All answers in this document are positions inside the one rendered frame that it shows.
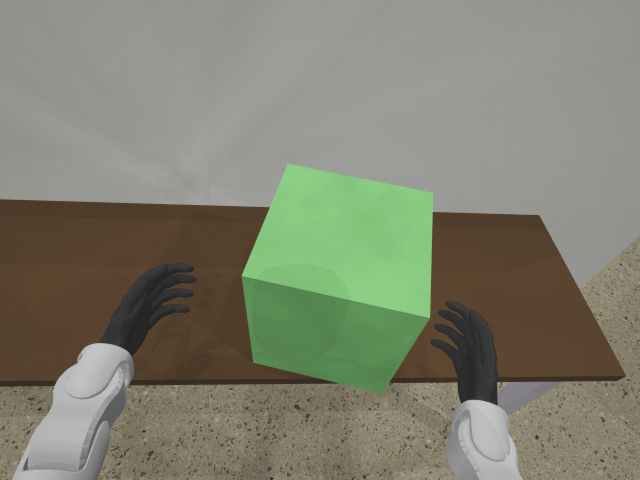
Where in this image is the carton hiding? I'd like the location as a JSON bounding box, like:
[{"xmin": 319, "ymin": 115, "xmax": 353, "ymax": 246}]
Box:
[{"xmin": 242, "ymin": 164, "xmax": 433, "ymax": 394}]

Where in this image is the table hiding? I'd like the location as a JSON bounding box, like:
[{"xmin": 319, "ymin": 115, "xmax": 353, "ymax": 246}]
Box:
[{"xmin": 0, "ymin": 199, "xmax": 626, "ymax": 435}]

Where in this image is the robot left forearm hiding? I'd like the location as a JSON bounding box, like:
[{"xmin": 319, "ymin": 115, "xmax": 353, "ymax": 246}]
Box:
[{"xmin": 11, "ymin": 343, "xmax": 134, "ymax": 480}]

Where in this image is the robot right hand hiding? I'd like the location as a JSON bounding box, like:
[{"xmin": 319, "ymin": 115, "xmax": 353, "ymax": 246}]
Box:
[{"xmin": 430, "ymin": 301, "xmax": 498, "ymax": 406}]

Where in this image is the robot left hand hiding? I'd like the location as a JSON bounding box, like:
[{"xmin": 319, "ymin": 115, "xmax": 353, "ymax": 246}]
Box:
[{"xmin": 99, "ymin": 263, "xmax": 196, "ymax": 356}]

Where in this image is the robot right forearm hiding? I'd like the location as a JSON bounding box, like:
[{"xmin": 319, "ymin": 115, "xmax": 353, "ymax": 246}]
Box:
[{"xmin": 446, "ymin": 400, "xmax": 523, "ymax": 480}]

